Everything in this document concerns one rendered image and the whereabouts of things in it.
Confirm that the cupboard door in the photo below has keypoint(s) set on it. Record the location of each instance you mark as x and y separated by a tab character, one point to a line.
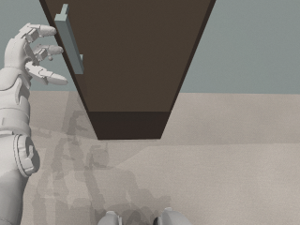
134	51

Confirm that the handle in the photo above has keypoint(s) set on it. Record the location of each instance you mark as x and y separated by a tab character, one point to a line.
65	31

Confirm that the robot left upper arm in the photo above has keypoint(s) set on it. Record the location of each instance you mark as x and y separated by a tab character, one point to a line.
18	160

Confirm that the left robot thigh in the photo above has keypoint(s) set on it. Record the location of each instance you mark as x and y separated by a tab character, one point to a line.
111	220

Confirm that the robot right shin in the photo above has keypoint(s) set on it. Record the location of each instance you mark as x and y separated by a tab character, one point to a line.
167	209

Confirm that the robot left hand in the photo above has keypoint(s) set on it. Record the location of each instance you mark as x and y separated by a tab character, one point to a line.
18	54

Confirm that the robot left forearm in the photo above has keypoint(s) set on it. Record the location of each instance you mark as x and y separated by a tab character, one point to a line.
15	108

